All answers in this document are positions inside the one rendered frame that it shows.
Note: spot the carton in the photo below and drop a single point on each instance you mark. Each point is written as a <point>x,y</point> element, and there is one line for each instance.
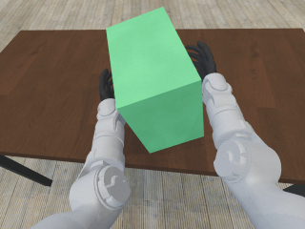
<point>157,88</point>

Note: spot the right robot hand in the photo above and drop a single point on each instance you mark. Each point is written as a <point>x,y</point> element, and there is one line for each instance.
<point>205,58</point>

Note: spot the robot left forearm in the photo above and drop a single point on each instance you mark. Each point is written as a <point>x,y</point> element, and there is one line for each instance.
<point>108,139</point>

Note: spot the right robot upper arm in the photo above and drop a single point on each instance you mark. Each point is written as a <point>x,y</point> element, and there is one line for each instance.
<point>251,171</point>

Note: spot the robot right forearm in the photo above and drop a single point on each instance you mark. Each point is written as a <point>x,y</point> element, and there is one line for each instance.
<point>224,114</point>

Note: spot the left robot hand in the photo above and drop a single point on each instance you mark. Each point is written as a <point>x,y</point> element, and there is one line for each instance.
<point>105,90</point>

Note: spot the table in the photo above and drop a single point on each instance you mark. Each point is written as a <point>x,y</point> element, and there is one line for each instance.
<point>49,98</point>

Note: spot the left robot upper arm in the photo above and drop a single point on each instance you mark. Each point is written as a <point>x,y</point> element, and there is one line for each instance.
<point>96,201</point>

